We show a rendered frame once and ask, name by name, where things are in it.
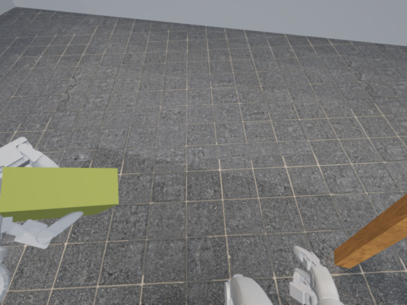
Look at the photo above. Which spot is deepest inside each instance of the robot right thigh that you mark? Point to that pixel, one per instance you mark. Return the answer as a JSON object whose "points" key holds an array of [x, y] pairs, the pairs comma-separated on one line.
{"points": [[243, 290]]}

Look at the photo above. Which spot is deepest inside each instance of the sponge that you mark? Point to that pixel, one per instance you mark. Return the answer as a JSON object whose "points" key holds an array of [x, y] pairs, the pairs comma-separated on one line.
{"points": [[46, 193]]}

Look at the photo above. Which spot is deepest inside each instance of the table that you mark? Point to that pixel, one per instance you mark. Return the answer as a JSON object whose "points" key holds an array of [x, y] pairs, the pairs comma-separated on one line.
{"points": [[385, 230]]}

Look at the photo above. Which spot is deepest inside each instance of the left robot hand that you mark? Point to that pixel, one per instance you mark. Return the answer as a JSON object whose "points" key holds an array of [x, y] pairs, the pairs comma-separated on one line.
{"points": [[20, 153]]}

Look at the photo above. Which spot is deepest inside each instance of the right robot hand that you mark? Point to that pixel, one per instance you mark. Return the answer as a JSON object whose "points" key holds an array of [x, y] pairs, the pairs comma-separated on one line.
{"points": [[309, 289]]}

